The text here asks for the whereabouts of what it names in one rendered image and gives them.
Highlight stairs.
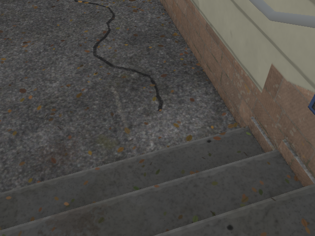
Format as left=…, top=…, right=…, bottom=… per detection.
left=0, top=126, right=315, bottom=236

